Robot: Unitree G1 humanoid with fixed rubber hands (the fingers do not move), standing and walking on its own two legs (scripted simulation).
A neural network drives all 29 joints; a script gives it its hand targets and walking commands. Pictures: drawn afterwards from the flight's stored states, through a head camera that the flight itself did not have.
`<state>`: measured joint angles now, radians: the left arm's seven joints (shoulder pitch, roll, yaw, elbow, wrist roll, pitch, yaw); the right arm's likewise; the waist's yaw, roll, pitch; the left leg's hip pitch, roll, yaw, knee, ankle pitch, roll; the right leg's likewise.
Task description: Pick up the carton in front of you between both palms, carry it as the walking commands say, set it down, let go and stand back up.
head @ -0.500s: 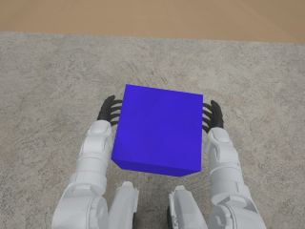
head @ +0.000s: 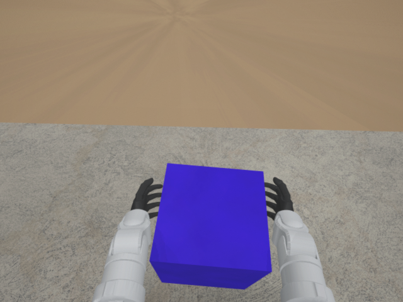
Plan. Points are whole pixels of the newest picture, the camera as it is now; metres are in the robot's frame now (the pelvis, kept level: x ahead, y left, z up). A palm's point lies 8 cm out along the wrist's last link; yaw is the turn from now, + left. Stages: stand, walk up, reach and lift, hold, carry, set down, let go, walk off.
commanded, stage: reach and lift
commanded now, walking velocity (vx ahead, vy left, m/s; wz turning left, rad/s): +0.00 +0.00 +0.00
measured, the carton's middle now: (208, 231) +0.30 +0.00 -0.09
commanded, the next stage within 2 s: hold in 1.18 s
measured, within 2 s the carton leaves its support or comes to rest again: neither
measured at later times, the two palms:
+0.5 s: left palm (134, 209) +0.29 +0.15 +0.05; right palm (293, 207) +0.30 -0.15 +0.06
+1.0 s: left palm (133, 202) +0.29 +0.15 +0.06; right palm (293, 201) +0.30 -0.15 +0.07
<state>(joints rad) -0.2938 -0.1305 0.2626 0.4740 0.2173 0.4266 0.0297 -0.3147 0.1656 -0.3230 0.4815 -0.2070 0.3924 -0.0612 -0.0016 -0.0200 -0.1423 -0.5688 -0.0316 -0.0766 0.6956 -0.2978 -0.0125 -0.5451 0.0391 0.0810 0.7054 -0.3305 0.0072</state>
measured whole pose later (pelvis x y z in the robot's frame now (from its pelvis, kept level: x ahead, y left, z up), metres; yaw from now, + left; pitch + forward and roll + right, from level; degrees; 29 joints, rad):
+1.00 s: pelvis +0.01 +0.00 +0.03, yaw +0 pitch -5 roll +0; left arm -0.26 -0.15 0.23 0.30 0.29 0.69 0.00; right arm -0.31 0.16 -0.28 0.34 -0.30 0.64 0.00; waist 0.00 -0.01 0.00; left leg -0.10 -0.02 -0.07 0.37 -0.18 -0.01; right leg -0.08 0.02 0.09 0.39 -0.22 0.01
